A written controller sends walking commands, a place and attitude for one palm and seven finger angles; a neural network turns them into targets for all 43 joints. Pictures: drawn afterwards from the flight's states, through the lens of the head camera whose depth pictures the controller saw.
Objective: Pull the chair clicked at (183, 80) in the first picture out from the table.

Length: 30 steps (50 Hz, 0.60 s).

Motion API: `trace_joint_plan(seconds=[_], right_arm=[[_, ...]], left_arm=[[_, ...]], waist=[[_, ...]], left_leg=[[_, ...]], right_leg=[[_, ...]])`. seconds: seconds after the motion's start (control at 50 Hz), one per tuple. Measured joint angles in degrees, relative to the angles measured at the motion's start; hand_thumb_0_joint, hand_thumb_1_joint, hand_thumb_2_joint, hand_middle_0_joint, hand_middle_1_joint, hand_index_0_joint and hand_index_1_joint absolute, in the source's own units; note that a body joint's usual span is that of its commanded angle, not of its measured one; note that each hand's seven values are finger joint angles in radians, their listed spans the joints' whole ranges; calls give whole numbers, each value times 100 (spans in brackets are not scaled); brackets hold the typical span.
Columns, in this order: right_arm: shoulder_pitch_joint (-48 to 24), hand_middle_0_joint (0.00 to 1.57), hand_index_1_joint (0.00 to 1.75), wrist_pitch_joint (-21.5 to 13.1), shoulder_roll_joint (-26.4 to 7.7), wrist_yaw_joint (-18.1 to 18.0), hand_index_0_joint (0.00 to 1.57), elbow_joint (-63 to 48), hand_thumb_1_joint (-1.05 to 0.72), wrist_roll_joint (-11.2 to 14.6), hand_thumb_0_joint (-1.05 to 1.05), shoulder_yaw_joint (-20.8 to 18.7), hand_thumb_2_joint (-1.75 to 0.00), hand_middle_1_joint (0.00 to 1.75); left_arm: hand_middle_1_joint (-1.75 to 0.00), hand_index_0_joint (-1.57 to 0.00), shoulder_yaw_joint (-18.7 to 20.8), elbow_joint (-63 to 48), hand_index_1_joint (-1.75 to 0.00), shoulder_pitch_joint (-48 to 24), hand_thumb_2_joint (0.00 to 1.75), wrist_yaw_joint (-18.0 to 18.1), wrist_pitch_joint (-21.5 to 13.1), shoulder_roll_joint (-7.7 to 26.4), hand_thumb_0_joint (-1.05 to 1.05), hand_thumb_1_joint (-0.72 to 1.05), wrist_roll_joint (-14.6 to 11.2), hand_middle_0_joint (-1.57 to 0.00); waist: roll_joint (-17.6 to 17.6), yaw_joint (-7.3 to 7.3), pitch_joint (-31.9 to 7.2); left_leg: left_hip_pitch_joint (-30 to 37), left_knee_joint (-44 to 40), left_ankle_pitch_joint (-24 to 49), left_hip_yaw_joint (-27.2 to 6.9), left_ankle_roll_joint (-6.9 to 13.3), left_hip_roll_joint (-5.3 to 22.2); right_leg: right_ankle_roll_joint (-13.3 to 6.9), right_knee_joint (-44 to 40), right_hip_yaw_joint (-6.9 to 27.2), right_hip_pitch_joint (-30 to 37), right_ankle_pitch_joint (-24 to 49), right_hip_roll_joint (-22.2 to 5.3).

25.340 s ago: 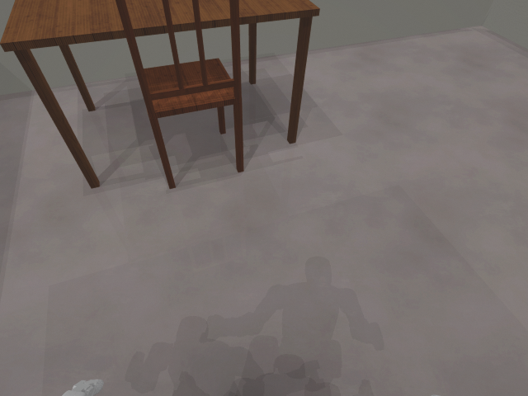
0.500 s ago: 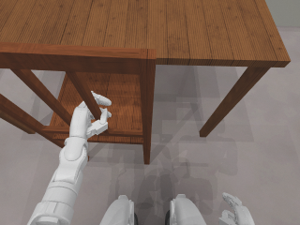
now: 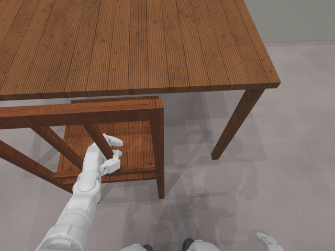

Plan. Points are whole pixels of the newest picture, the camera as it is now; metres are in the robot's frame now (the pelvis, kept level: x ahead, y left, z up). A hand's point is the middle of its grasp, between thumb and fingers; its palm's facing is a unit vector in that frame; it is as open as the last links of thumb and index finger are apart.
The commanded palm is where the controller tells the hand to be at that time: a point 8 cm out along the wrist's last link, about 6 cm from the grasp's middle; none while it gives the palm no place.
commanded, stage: step backward, pulling the chair out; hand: left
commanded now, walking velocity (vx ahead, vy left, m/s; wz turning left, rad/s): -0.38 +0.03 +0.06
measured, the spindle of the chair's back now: (69, 154) +0.36 +0.26 -0.06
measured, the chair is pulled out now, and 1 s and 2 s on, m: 0.08 0.19 0.33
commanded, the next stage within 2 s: none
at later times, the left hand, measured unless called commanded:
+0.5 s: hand (121, 194) +0.25 +0.12 -0.07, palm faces -0.01 -0.99 -0.17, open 5.1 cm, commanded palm +0.24 +0.17 -0.07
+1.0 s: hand (119, 203) +0.23 +0.12 -0.07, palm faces -0.04 -0.98 -0.19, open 5.1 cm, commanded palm +0.21 +0.17 -0.06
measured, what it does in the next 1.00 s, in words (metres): shifts its weight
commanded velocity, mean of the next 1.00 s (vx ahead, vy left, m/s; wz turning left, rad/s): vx -0.38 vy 0.00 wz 0.02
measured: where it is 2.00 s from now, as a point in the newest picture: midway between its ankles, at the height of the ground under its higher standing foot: outside the picture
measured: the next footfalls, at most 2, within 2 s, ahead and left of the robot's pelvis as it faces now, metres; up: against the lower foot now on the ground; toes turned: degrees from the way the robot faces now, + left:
right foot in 1.40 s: -0.10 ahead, -0.12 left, +0.00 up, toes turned -2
left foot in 1.72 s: -0.24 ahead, +0.14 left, +0.00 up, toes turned -1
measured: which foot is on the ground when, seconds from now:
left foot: down 0.00-1.00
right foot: down 0.00-1.00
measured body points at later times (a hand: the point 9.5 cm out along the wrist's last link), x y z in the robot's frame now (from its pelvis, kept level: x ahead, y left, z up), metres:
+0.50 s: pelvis -0.07 -0.01 -0.01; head -0.01 -0.01 +0.44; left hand +0.25 +0.17 -0.06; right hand +0.03 -0.27 -0.13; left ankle -0.01 +0.09 -0.73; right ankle +0.01 -0.12 -0.73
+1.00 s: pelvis -0.10 +0.00 -0.01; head -0.03 -0.01 +0.44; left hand +0.23 +0.17 -0.06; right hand -0.01 -0.25 -0.14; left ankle -0.09 +0.13 -0.73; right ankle -0.02 -0.12 -0.73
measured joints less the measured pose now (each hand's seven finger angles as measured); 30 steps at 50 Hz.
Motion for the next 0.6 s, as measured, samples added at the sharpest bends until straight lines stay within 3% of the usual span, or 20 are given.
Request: trace_joint_plan(seconds=[0.18,0.38,0.6], right_arm=[[-87,21,30,-117,-18,-114,21,234,-90,123,0,29,-90,30],[-45,21,30,-348,-245,-204,21,385,-90,200,0,-26,-90,30],[40,20,30,-590,-22,-162,21,520,-90,141,0,74,-90,30]], left_arm=[[-116,-50,-185,469,-145,-161,81,115,-34,-166,4,74,-31,-34],[-117,-50,-522,747,-145,-246,81,205,7,-283,4,74,10,-33],[-120,-50,-492,834,-145,-299,84,190,5,-276,4,71,15,-36]], waist=[[94,44,-59],[7,73,-84],[37,207,10]], left_leg=[[-108,-5,241,-119,-69,20],[-86,-185,584,-89,47,-93],[-287,337,408,-35,22,-118]], right_leg=[[-88,-45,-128,-44,205,11],[-15,-168,-111,-39,518,-96],[-83,561,-68,-358,319,-171]])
